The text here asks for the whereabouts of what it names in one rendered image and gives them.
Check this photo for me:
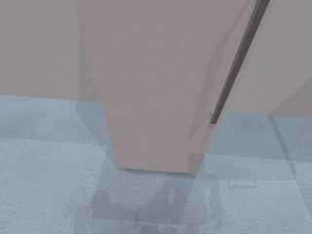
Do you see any fridge door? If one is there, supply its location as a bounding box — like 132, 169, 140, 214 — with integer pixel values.
73, 0, 277, 175

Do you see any handle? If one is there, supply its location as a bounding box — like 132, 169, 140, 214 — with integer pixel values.
211, 0, 270, 124

